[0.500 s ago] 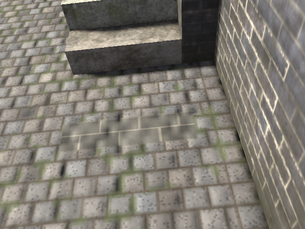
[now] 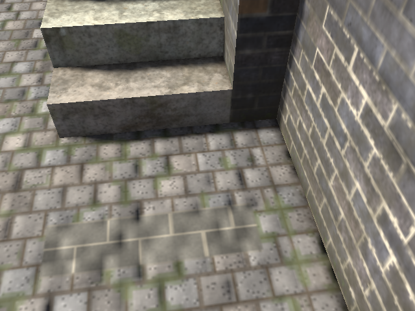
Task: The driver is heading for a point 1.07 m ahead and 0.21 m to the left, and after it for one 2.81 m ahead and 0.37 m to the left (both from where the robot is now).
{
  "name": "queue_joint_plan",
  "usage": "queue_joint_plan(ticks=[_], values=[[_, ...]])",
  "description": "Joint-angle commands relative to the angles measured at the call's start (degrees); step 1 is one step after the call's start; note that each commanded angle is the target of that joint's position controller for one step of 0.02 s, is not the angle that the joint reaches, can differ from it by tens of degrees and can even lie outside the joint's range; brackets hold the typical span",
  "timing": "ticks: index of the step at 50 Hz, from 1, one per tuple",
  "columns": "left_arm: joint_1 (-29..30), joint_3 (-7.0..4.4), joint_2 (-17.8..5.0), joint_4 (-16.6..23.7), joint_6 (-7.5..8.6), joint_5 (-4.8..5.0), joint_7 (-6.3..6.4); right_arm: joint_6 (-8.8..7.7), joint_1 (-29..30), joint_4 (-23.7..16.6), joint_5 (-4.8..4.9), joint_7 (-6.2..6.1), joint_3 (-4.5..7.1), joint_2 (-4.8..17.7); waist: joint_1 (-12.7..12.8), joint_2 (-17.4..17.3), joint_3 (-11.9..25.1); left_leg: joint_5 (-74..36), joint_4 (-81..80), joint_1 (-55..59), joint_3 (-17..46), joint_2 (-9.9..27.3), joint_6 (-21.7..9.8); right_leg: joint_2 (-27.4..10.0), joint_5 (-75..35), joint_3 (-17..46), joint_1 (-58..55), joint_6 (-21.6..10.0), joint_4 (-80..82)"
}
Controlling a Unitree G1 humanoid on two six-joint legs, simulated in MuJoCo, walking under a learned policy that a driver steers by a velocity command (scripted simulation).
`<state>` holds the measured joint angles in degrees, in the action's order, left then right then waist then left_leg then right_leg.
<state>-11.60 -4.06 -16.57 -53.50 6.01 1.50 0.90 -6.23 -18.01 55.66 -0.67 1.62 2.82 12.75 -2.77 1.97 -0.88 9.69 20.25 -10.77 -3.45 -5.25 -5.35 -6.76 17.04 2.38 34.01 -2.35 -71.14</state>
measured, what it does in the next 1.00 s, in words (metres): walks ahead: right foot, then left foot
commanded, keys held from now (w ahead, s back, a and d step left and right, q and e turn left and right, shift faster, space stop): w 1.00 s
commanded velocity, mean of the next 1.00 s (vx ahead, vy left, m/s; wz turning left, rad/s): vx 0.50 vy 0.00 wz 0.00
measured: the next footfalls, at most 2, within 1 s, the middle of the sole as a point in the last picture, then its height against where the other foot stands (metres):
right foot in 0.36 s outside the picture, level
left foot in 0.88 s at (152, 263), level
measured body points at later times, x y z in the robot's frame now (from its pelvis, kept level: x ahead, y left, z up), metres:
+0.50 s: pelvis +0.29 -0.02 +0.00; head +0.31 -0.03 +0.45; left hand +0.38 +0.25 -0.12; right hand +0.31 -0.30 -0.14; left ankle +0.18 +0.12 -0.64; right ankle +0.34 -0.11 -0.74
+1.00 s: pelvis +0.57 +0.09 -0.01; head +0.60 +0.10 +0.43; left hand +0.62 +0.37 -0.15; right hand +0.68 -0.18 -0.13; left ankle +0.64 +0.18 -0.74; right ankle +0.44 -0.08 -0.63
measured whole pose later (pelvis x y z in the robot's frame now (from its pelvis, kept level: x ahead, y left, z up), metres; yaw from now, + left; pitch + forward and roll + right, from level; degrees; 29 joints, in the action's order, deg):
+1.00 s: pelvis +0.57 +0.09 -0.01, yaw +0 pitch +1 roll +0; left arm -16.7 -2.4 -17.6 -52.7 6.1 2.0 0.0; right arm -5.3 -10.6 50.2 0.1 2.7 2.9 15.4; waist 0.0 1.9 -2.4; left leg 9.8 31.7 -23.1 -1.0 -2.1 -2.8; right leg -3.2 24.1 3.7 21.4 -1.2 -71.1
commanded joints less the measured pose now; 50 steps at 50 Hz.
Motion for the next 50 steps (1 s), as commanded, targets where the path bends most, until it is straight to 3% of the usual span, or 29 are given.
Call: queue_joint_plan(ticks=[1, 7, 11, 12, 15, 16, 17, 18, 19, 20, 21, 22, 23, 24, 27, 31, 36, 38, 39, 40, 41, 43, 44, 45, 46, 47, 48, 49, 50], values=[[-4.64, -0.86, -3.00, 1.44, -1.11, -0.83, 0.01, -1.08, 0.94, -2.13, 0.04, -0.90, 0.61, 5.83, 3.72, -4.74, -1.57, -13.97, -12.38, -1.16, 12.82, 15.42, -7.78, -2.96, -8.27, 1.60, 2.85, 0.71, 4.72], [8.83, 0.33, -2.30, 5.34, -0.34, -0.53, -1.41, 0.08, -5.31, -0.74, 0.16, -2.39, 0.16, 7.90, -0.59, -4.72, -5.29, -16.88, -13.61, 4.36, 9.11, 13.66, -4.42, -0.80, -21.20, -1.79, 5.03, 1.87, 26.94], [16.05, 1.46, -2.01, 7.30, 0.49, -0.17, -2.80, 0.89, -10.63, 0.99, 0.53, -2.14, 0.25, 8.69, -3.19, -4.39, -7.59, -21.00, -12.39, 12.59, 8.57, 15.55, -5.12, 1.22, -18.27, -4.33, 5.85, 0.92, 35.47], [18.31, 1.85, -1.62, 8.07, 0.70, -0.66, -3.06, 0.99, -11.04, 1.46, 0.90, -1.98, 0.55, 9.37, -3.59, -4.89, -8.37, -23.65, -12.30, 13.90, 8.12, 16.21, -5.50, 1.85, -17.49, -4.96, 6.04, 0.71, 37.77], [15.50, 1.26, -3.68, 7.98, 1.30, -0.59, -3.35, 1.45, -10.09, 1.67, 0.36, -1.92, 1.03, 10.63, -0.63, -6.21, -4.66, -41.59, -6.35, 19.64, 7.43, 17.49, -5.66, 4.91, -12.39, -6.49, -0.75, -1.24, 40.82], [10.80, 0.24, -6.66, 7.47, 1.44, -0.64, -2.61, 1.34, -7.17, 0.31, 0.03, -1.82, 1.46, 12.11, 2.01, -8.34, -1.12, -50.61, -2.14, 20.43, 7.76, 16.92, -5.01, 6.34, -11.41, -6.53, -6.90, -2.02, 41.14], [2.54, -1.11, -8.95, 5.12, 1.49, -0.64, -1.89, 1.75, -4.77, -0.31, -0.24, -1.76, 1.58, 12.58, 6.45, -8.99, 4.56, -54.39, 6.46, 20.84, 6.51, 15.06, -3.81, 8.18, -13.02, -7.57, -15.73, -3.27, 43.50], [-8.31, -2.15, -11.33, 2.45, 0.84, -1.32, -0.95, 1.55, -3.17, -1.44, 0.13, -1.71, 1.22, 11.96, 10.78, -8.51, 10.90, -45.85, 18.92, 11.45, 5.43, 12.62, -2.19, 4.31, -14.99, -3.05, -31.48, -5.40, 42.21], [-18.02, -3.53, -16.52, 1.26, -0.09, -3.55, -0.41, 0.23, -11.54, -1.56, 1.21, -0.97, -0.68, 5.57, 9.47, 4.56, 21.25, -19.70, 44.16, -11.00, 4.47, 3.91, 2.22, -11.96, -4.76, 24.43, -54.66, -16.69, 43.39], [-18.66, -1.77, -10.62, -0.55, -0.35, -3.46, -0.98, -1.49, -11.37, 0.13, 3.04, -1.13, -0.92, 5.03, 9.26, 10.30, 22.07, 21.97, 56.40, -21.79, 10.78, -0.52, 2.17, -16.90, 1.05, 40.80, -56.53, -19.04, 54.35], [-13.08, -0.86, -8.13, 0.79, -0.20, -1.90, -1.29, -2.71, -7.69, -1.75, 4.73, -0.86, -0.22, 8.59, 8.16, 9.78, 12.47, 21.46, 61.54, -29.00, 13.02, 3.27, 1.17, -15.24, 7.00, 34.56, -49.22, -15.92, 56.00], [-6.97, -0.35, -6.71, 2.76, -0.01, -2.16, -1.56, -2.81, -2.83, -3.75, 5.11, -1.18, -0.08, 9.74, 6.94, 4.50, 6.36, 16.28, 60.05, -29.51, 10.87, 6.28, 1.39, -13.39, 0.48, 25.34, -40.68, -13.36, 57.09], [-2.76, 0.03, -5.54, 3.44, 0.42, -2.75, -1.91, -2.20, -0.71, -3.88, 3.61, -1.53, 0.37, 10.00, 5.00, 0.24, 2.31, 11.31, 54.72, -27.24, 9.39, 9.02, 2.19, -11.04, -6.57, 18.27, -31.81, -11.71, 58.95], [-1.04, 0.04, -5.49, 3.71, 0.92, -3.18, -1.99, -1.13, 0.19, -4.28, 2.44, -2.04, 1.01, 10.02, 3.21, -0.25, 0.38, 8.00, 50.76, -24.16, 9.51, 10.95, 2.64, -9.19, -10.04, 14.37, -26.92, -10.06, 60.97], [-3.46, -0.04, -6.71, 2.06, 0.84, -3.09, -1.86, 0.81, -0.42, -4.63, 2.09, -2.41, 0.67, 6.18, 1.25, 2.01, -1.25, 4.57, 45.19, -23.36, 7.98, 12.38, 4.61, -7.68, -15.12, 9.11, -22.01, -10.81, 64.34], [-8.10, -0.87, -9.72, 1.04, -0.05, -2.32, -0.46, 0.64, 7.52, -7.72, 1.35, -2.19, 0.59, 5.63, 2.51, 2.41, -1.78, -7.29, 34.48, -30.39, 6.56, 13.10, 6.83, -6.75, -17.38, 4.53, -24.24, -10.08, 65.05], [-10.97, -0.91, -10.25, 1.01, -0.78, -1.10, 0.43, 0.19, 17.87, -10.75, 1.53, 0.04, -0.19, 4.83, 4.88, 3.86, -2.31, -18.96, 16.69, -23.18, 3.51, 9.53, 6.90, -5.07, -13.19, -0.18, -24.39, -6.73, 63.99], [-11.07, -1.35, -11.48, 0.84, -1.01, -0.64, 0.34, 0.25, 19.85, -12.13, 1.75, 0.76, -0.05, 6.06, 4.48, 5.45, -3.47, -16.54, 13.77, -22.44, 4.50, 9.20, 5.98, -7.26, -11.37, 0.25, -27.20, -5.89, 63.26], [-11.66, -0.97, -9.82, 0.20, -0.91, 0.32, 0.34, 0.06, 20.50, -12.81, 1.22, 1.18, -0.10, 6.53, 3.75, 5.54, -4.18, -14.99, 12.44, -22.87, 5.85, 9.65, 5.19, -9.02, -11.17, 0.85, -29.63, -5.45, 62.82], [-11.02, -1.15, -10.27, 0.26, -1.06, 0.41, 0.39, -0.14, 20.46, -13.21, 1.10, 1.55, -0.01, 7.25, 3.03, 5.83, -4.62, -12.11, 11.31, -23.20, 5.90, 9.55, 4.21, -9.95, -12.25, 0.79, -31.90, -4.96, 61.55], [-9.78, -1.97, -12.68, 0.39, -1.19, 0.36, 0.00, -0.18, 17.94, -12.20, 0.58, 1.44, 0.06, 7.58, 2.22, 6.17, -4.38, -8.79, 10.53, -21.43, 4.83, 8.84, 3.11, -10.59, -15.99, 0.15, -33.25, -4.67, 58.71], [-9.76, -1.61, -11.18, 0.35, -1.75, 0.24, -0.26, -0.32, 7.08, -9.30, 0.32, 0.99, 1.90, 11.03, -2.50, 5.23, 1.67, -4.81, 10.14, -8.21, 2.04, 5.57, 1.17, -7.57, -30.49, -2.46, -33.94, -2.73, 46.39], [-10.97, -0.84, -9.28, 0.53, -2.05, -0.45, -0.18, -0.21, -3.01, -6.16, 0.51, 0.62, 3.53, 14.21, -6.16, 1.75, 7.76, -7.68, 10.85, 5.20, 3.44, 6.42, -0.65, -4.42, -30.25, -4.78, -28.64, -0.90, 32.74], [-15.25, 1.06, -3.31, 1.74, -1.57, -2.34, -0.45, 0.30, -9.28, -5.15, 0.52, 0.35, 4.85, 20.77, -4.29, -13.68, 15.88, -10.39, 11.00, 23.18, 21.98, 19.09, -6.13, 2.87, -3.61, -5.65, -11.95, 1.94, 10.50], [-21.42, 2.66, 2.05, 2.10, 0.15, -0.68, -1.11, 0.93, -10.09, -4.74, 1.20, 0.96, 4.74, 21.73, -1.14, -26.16, 22.92, 6.63, -3.16, 32.49, 48.92, 26.71, -13.85, 10.19, 18.09, 1.53, 2.82, 2.74, -4.52], [-15.49, 0.92, -6.05, 2.29, 1.59, 1.65, -1.48, 0.75, -6.19, -5.99, 1.61, 0.93, 3.44, 15.59, -2.12, -15.42, 16.01, 11.92, -5.04, 26.54, 46.11, 25.34, -11.01, 6.67, 15.02, 6.44, 8.44, 1.35, -10.72], [-8.90, 0.75, -7.37, 4.19, 1.98, 2.11, -1.44, 0.73, -1.83, -6.89, 1.43, 0.79, 3.03, 13.79, -1.40, -9.84, 9.34, 6.83, -3.68, 19.33, 37.13, 23.81, -8.19, 4.10, 10.40, 4.58, 10.52, -0.21, -11.36], [-6.46, 0.62, -7.58, 4.22, 1.60, 0.70, -0.91, 0.60, 3.28, -8.26, 0.72, 0.91, 2.20, 11.83, 0.72, -3.90, 6.23, -2.70, -3.59, 10.67, 29.34, 21.63, -6.60, 0.53, 4.51, 3.58, 6.80, -0.44, -7.43], [-6.64, 0.11, -7.93, 4.03, 0.88, 0.05, -0.34, -0.04, 6.58, -8.21, 0.24, 0.95, 1.39, 9.19, 3.03, -5.88, 4.56, -7.82, -5.02, 4.14, 24.27, 19.55, -6.17, -1.26, 1.19, 3.47, 2.13, -0.39, -2.67]])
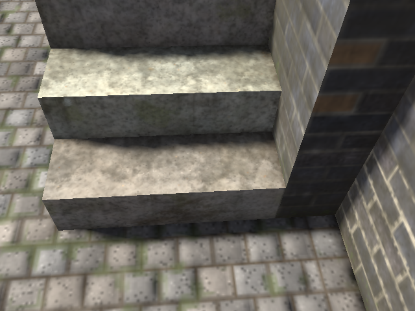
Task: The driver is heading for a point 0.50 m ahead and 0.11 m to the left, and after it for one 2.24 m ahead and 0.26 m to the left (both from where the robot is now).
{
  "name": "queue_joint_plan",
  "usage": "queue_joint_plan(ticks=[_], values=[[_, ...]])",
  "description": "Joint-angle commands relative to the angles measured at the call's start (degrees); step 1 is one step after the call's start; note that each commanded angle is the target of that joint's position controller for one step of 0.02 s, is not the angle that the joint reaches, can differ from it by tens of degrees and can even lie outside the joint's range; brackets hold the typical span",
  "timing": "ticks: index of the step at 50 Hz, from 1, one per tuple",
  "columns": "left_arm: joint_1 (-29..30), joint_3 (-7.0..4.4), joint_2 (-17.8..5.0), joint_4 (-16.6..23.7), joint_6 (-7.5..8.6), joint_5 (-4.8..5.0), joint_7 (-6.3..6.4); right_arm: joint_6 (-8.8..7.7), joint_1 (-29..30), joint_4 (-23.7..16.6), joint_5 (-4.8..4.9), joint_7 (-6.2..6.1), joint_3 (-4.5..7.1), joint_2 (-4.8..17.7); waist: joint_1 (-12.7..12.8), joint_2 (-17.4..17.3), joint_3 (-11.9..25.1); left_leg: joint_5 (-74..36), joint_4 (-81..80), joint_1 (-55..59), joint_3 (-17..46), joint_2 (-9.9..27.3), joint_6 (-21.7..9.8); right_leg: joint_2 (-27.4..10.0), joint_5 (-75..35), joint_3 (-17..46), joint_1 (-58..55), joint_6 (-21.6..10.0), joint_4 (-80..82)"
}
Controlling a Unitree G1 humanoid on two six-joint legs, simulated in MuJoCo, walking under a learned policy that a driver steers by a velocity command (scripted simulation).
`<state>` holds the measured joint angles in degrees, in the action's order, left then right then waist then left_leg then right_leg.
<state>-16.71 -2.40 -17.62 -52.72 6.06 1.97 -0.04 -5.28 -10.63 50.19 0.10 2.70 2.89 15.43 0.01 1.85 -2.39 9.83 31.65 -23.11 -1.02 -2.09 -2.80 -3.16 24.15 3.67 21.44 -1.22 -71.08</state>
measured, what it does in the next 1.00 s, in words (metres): walks ahead, turning left: right foot, then left foot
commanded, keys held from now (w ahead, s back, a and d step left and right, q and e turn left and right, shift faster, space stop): w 0.36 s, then w+q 0.58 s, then w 0.06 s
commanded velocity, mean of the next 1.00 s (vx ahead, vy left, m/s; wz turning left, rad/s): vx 0.50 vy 0.00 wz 0.25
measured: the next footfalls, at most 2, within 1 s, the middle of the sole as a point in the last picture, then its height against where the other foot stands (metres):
right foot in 0.44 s outside the picture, level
left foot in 0.94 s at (149, 277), level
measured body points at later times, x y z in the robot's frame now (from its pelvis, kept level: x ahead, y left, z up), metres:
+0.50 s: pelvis +0.25 -0.01 +0.00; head +0.29 -0.02 +0.45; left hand +0.45 +0.25 -0.08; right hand +0.27 -0.30 -0.14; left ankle +0.09 +0.10 -0.68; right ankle +0.35 -0.11 -0.73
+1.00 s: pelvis +0.48 +0.09 -0.01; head +0.50 +0.11 +0.43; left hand +0.48 +0.37 -0.15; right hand +0.71 -0.14 -0.11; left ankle +0.53 +0.18 -0.73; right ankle +0.37 -0.11 -0.66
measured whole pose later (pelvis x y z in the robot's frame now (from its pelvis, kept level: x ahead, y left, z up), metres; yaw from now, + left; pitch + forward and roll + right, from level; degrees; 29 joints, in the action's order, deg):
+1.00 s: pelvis +0.48 +0.09 -0.01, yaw +16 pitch +1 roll -1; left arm -14.8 -0.7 -16.7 -51.1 5.6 0.2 0.3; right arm -1.5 -6.6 46.7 0.1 1.0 4.7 16.8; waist 1.0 1.0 -1.5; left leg 16.8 39.7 -25.8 -2.7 -2.1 -4.9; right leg -8.7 28.2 -4.6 12.5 4.0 -60.1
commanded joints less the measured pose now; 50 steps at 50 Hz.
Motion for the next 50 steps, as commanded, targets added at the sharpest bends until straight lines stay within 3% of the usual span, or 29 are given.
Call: queue_joint_plan(ticks=[1, 3, 6, 13, 17, 19, 20, 21, 22, 23, 24, 25, 26, 27, 29, 31, 33, 36, 37, 38, 39, 42, 44, 45, 46, 47, 48, 49, 50], values=[[-2.26, -1.56, -6.15, 3.03, -0.05, -0.92, 0.36, -1.37, -0.26, -2.00, -0.97, -0.32, 0.70, 5.30, 1.68, -7.67, 5.62, -10.37, -18.43, 13.30, 19.07, 15.22, -8.50, -5.85, -7.52, 2.08, 10.86, -1.44, -0.88], [-2.38, -1.29, -4.85, 3.48, -1.32, -1.49, 0.33, -1.93, -0.30, -0.80, -0.73, -0.80, 0.73, 6.17, 2.40, -8.70, 4.26, -15.11, -20.93, 11.32, 13.99, 13.48, -9.70, -5.88, -8.71, 0.48, 8.60, -0.52, 2.46], [2.96, -1.00, -3.66, 5.79, -1.95, -2.37, 0.06, -1.86, -3.01, 0.87, -0.16, -1.59, 0.90, 7.54, 1.15, -5.97, 1.99, -21.20, -23.03, 14.51, 10.86, 13.43, -10.54, -6.00, -14.41, -0.66, 13.38, 0.84, 12.18], [15.54, -0.01, -1.88, 9.56, -1.14, -1.46, -0.89, -0.48, -6.83, 3.27, 0.39, -2.50, 1.11, 10.39, -3.83, -4.86, -2.49, -9.26, -26.40, 21.86, 8.23, 12.95, -9.29, -3.05, -24.93, -3.32, 14.48, 1.74, 37.26], [19.88, 0.59, -2.99, 11.37, 0.07, -0.87, -1.45, 0.31, -9.20, 4.97, 0.71, -2.35, 1.40, 11.27, -4.70, -4.96, -4.28, -13.90, -23.80, 27.91, 8.02, 14.79, -9.49, -1.56, -22.04, -4.06, 14.15, 1.20, 42.80], [19.54, 0.22, -4.79, 11.43, 0.98, -1.41, -1.99, 1.11, -8.05, 4.04, 0.15, -2.73, 1.96, 13.73, -3.44, -4.54, -1.56, -26.66, -19.12, 31.61, 8.32, 15.11, -8.85, -0.01, -20.09, -4.65, 10.90, 0.06, 44.29], [16.89, -0.24, -5.92, 10.98, 1.26, -1.58, -2.01, 1.51, -6.95, 3.51, -0.21, -2.94, 2.18, 14.40, -1.31, -4.85, 1.01, -35.79, -14.96, 32.31, 8.58, 14.64, -8.28, 1.52, -18.92, -5.44, 6.42, -0.81, 45.76], [10.93, -1.20, -8.27, 8.82, 1.60, -2.29, -1.36, 2.23, -5.41, 3.35, -0.95, -3.20, 1.61, 13.28, 1.65, -5.92, 6.07, -42.73, -8.32, 31.90, 7.10, 11.55, -7.20, 3.51, -18.72, -7.51, -2.12, -2.14, 48.48], [2.72, -2.12, -10.49, 6.92, 1.83, -3.39, -0.67, 2.51, -3.93, 2.27, -1.17, -3.24, 1.22, 12.59, 5.91, -6.08, 11.04, -41.78, 2.03, 24.71, 6.90, 8.98, -5.71, 1.31, -22.45, -5.58, -15.46, -4.15, 46.84], [-7.45, -3.36, -14.77, 4.21, 1.68, -4.33, -0.05, 1.72, -3.88, 0.51, -1.19, -2.94, -0.37, 7.68, 8.02, -1.23, 19.73, -24.52, 18.67, 9.81, 5.10, 4.10, -2.40, -9.99, -21.75, 8.83, -33.49, -9.21, 45.52], [-9.73, -4.05, -16.68, 2.43, 1.50, -4.69, -0.59, 0.12, -8.74, 0.39, 0.01, -2.39, -1.98, 2.49, 5.32, 13.40, 22.59, 21.92, 33.77, -8.51, 6.99, -4.69, -0.30, -21.46, -18.66, 31.69, -45.05, -16.33, 51.37], [-8.43, -2.95, -12.42, 2.28, 1.74, -3.30, -0.70, -1.10, -6.99, 1.14, 1.26, -2.11, -1.16, 7.36, 5.75, 7.14, 17.39, 23.18, 39.62, -15.36, 13.13, -1.00, -0.71, -20.70, -7.84, 30.34, -41.44, -14.37, 54.97], [-3.33, -2.38, -10.17, 3.25, 1.64, -2.93, -0.45, -1.64, -4.45, 0.68, 2.05, -1.97, -0.74, 9.65, 5.03, 5.17, 9.99, 17.78, 39.46, -17.45, 11.41, 2.18, -0.74, -19.08, -10.23, 21.22, -34.60, -11.82, 56.57], [1.81, -2.01, -8.78, 4.21, 1.54, -3.45, -0.21, -1.64, -2.74, 0.69, 2.03, -2.50, -0.34, 10.46, 2.80, 1.58, 6.83, 12.66, 37.04, -14.87, 9.49, 5.19, -0.47, -17.35, -15.24, 15.60, -26.94, -9.72, 58.63], [4.74, -1.61, -7.80, 4.51, 1.71, -4.26, 0.45, -0.22, 0.33, -0.60, 1.27, -2.87, 0.03, 8.60, 0.71, 0.66, 3.14, 6.87, 35.04, -11.13, 9.60, 7.90, 1.15, -15.98, -25.57, 9.30, -18.47, -8.72, 62.05], [5.37, -2.10, -9.33, 3.94, 0.74, -4.50, 0.91, 0.59, -0.62, -1.24, 2.08, -2.71, -0.21, 5.97, -0.96, 2.99, 2.71, 4.93, 34.45, -13.49, 8.12, 8.79, 2.26, -15.13, -30.96, 3.30, -16.79, -9.42, 63.40], [4.03, -1.94, -8.73, 3.39, 0.86, -4.75, 1.36, 1.50, 1.30, -2.21, 2.74, -2.81, 0.21, 5.59, -0.02, 2.46, 1.92, -2.22, 30.82, -17.12, 8.06, 9.14, 3.46, -14.16, -29.71, -2.30, -16.80, -8.55, 64.21], [3.92, -1.94, -9.06, 3.17, 0.27, -4.31, 2.06, 1.78, 5.60, -5.06, 1.62, -2.18, 0.40, 4.33, 0.03, 4.34, 0.68, -12.91, 22.63, -17.44, 6.15, 8.63, 4.54, -12.44, -28.41, -8.14, -14.22, -7.38, 64.84], [4.16, -1.56, -8.00, 2.86, -0.02, -3.66, 2.60, 1.84, 6.50, -5.06, 1.73, -2.02, 0.66, 3.91, 0.20, 4.76, 0.59, -16.60, 18.49, -15.34, 5.01, 8.56, 4.57, -10.69, -27.81, -10.98, -12.82, -6.12, 64.00], [1.96, -1.21, -8.50, 3.09, 0.08, -3.05, 3.25, 2.69, 9.11, -6.95, 1.11, -1.69, 0.59, 3.33, 1.23, 5.50, -0.35, -19.45, 18.67, -14.07, 3.30, 7.75, 5.01, -10.56, -26.84, -13.57, -12.29, -5.52, 63.53], [2.15, -0.93, -7.68, 2.87, -0.45, -3.25, 3.11, 3.43, 7.91, -5.70, 2.21, -1.70, 0.76, 3.56, 1.54, 7.62, 0.64, -17.55, 17.84, -11.47, 1.74, 7.16, 4.50, -9.73, -20.89, -13.83, -11.72, -4.75, 63.90], [2.29, -0.91, -8.98, 3.59, -1.02, -2.36, 2.86, 4.31, 10.42, -7.52, 1.54, -1.05, 0.84, 4.06, 1.97, 6.42, -1.91, -11.64, 15.96, -7.78, -0.67, 6.97, 3.15, -11.63, -18.68, -14.70, -12.48, -4.16, 62.37], [3.11, -1.21, -10.41, 4.21, -1.50, -2.62, 1.84, 4.37, 9.01, -7.83, 0.34, -0.82, 1.51, 5.21, 1.33, 5.29, -0.42, -5.42, 13.90, -3.34, -4.04, 4.05, 1.07, -13.32, -34.78, -15.81, -15.10, -3.74, 55.62], [3.79, -1.78, -11.72, 4.39, -1.53, -1.78, 1.43, 4.11, 6.11, -7.74, 0.79, -1.02, 2.49, 6.49, -0.86, 6.01, 2.20, -2.07, 13.06, 1.14, -5.27, 2.27, -0.39, -13.57, -44.48, -15.97, -16.06, -2.91, 50.49], [6.34, -1.86, -11.83, 4.90, -1.06, -0.10, 1.04, 4.20, -0.85, -6.20, -0.16, -1.27, 3.50, 7.49, -5.20, 5.49, 4.68, -1.85, 8.54, 8.61, -6.34, 0.30, -1.89, -13.43, -55.38, -17.46, -15.46, -1.77, 40.56], [7.86, -1.19, -9.79, 5.78, -0.75, 0.80, 0.81, 4.20, -11.66, -2.49, -0.48, -1.77, 5.47, 10.00, -11.07, 3.85, 9.46, -8.58, 0.33, 19.96, -5.83, -1.69, -4.16, -10.68, -56.90, -17.59, -13.64, -0.03, 26.83], [5.01, 0.41, -4.53, 7.70, 0.21, -1.95, 1.02, 4.44, -15.53, 0.64, 0.09, -2.84, 6.96, 17.02, -8.46, -12.94, 7.57, -28.13, -1.23, 32.94, 7.34, 4.67, -5.97, -5.94, -14.89, -16.40, 5.76, 3.35, 5.49], [-6.76, 2.80, 1.71, 7.04, 1.80, -3.30, -0.31, 4.16, -14.51, -1.28, -0.17, -2.91, 6.70, 21.42, -0.26, -26.29, 18.83, -39.22, -3.07, 44.40, 33.96, 18.74, -16.65, 0.93, 12.11, -6.81, 20.85, 5.07, -15.42], [-3.75, 1.19, -5.01, 5.32, 2.87, -1.21, -0.84, 3.45, -17.64, -1.85, -0.62, -1.38, 5.23, 14.23, -6.43, -11.53, 25.96, -19.95, -13.65, 43.00, 42.29, 22.46, -21.10, 1.74, 7.46, 1.72, 23.41, 4.56, -23.62]])
Over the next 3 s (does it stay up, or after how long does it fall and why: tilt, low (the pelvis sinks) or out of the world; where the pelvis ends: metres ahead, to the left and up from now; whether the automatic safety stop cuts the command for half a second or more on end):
falls after 2.78 s (tilt)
